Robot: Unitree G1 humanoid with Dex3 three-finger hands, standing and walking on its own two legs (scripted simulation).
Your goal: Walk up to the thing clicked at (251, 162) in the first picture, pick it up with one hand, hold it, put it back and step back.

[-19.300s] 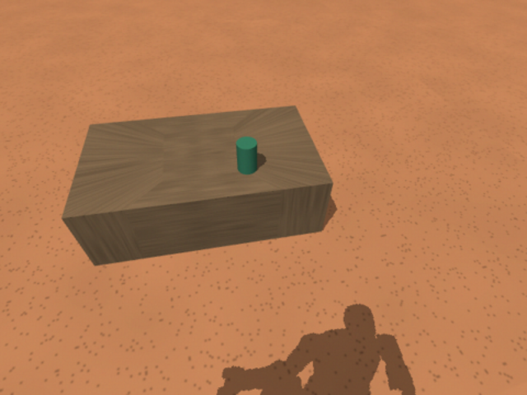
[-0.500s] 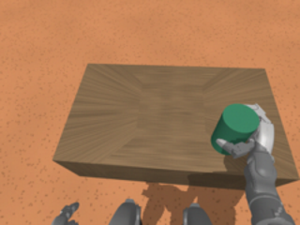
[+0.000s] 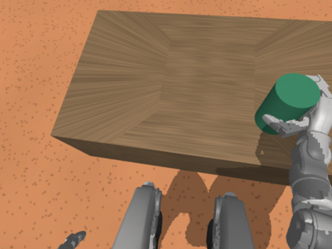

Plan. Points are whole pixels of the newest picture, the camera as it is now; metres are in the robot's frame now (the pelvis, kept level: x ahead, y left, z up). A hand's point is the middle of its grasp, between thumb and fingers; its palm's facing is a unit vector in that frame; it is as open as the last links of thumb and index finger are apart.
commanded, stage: crouch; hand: right
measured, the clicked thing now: (282, 106) +0.47 -0.20 -0.02
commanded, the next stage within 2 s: lower in 0.40 s
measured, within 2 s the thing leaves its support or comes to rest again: neither
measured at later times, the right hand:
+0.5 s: hand (281, 108) +0.49 -0.22 -0.07, palm faces +0.25 +0.97 -0.03, open 11.5 cm
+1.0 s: hand (270, 117) +0.50 -0.22 -0.15, palm faces +0.24 +0.97 -0.05, open 11.5 cm
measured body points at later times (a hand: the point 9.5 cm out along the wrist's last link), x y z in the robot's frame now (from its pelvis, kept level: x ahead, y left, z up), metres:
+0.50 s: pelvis +0.00 +0.00 -0.05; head +0.21 -0.03 +0.34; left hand +0.08 +0.28 -0.18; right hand +0.47 -0.27 -0.07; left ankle +0.07 +0.13 -0.53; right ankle +0.05 -0.13 -0.53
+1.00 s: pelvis -0.02 +0.00 -0.12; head +0.21 -0.03 +0.27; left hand +0.06 +0.28 -0.25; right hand +0.48 -0.28 -0.14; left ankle +0.07 +0.13 -0.53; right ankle +0.05 -0.13 -0.53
